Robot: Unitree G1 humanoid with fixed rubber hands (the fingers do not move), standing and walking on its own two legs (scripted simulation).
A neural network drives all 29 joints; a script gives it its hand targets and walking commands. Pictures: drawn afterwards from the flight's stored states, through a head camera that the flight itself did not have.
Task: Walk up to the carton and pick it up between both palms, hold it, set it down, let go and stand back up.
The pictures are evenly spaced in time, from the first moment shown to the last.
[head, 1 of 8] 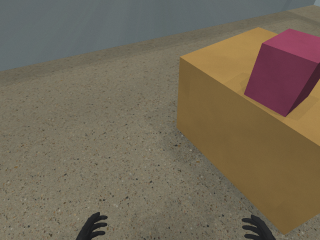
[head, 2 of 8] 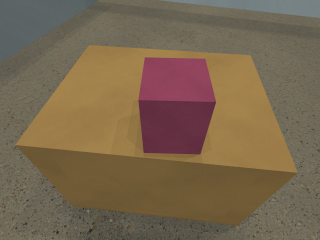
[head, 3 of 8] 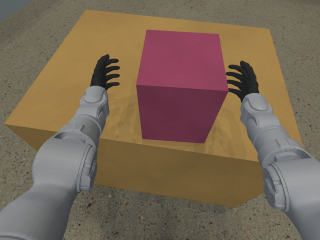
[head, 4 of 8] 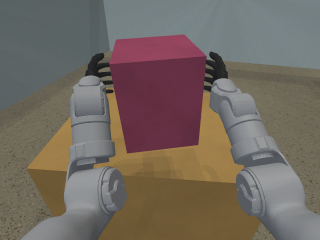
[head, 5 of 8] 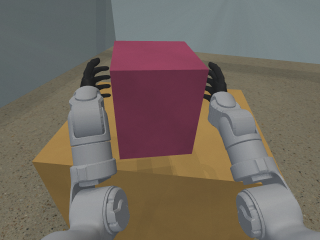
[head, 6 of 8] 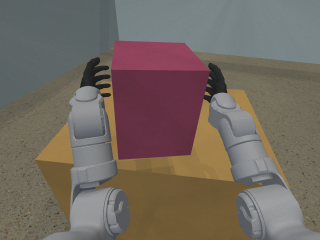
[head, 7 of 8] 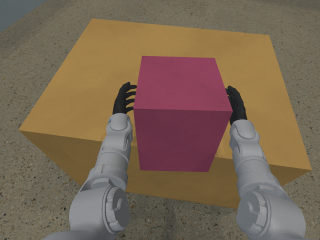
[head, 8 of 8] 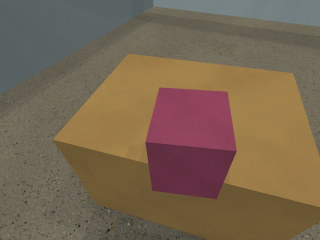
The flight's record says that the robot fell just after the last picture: no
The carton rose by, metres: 0.25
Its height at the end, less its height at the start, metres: +0.00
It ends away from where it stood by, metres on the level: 0.10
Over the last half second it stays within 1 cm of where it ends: yes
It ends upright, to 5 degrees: yes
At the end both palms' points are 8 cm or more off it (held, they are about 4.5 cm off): yes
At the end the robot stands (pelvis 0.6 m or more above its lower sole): yes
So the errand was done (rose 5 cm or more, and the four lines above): yes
